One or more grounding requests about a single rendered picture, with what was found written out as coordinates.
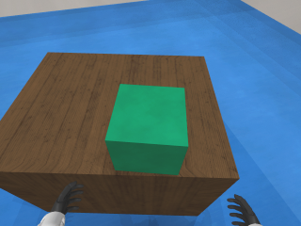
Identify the pedestal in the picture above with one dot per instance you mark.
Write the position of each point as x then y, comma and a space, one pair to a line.
54, 134

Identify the right robot hand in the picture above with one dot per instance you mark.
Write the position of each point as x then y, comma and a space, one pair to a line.
248, 216

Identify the left robot hand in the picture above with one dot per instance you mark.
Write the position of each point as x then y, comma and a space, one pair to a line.
64, 200

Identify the carton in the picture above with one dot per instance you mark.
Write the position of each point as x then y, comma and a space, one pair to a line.
147, 131

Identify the robot left forearm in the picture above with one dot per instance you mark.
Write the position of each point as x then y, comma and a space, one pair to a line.
53, 219

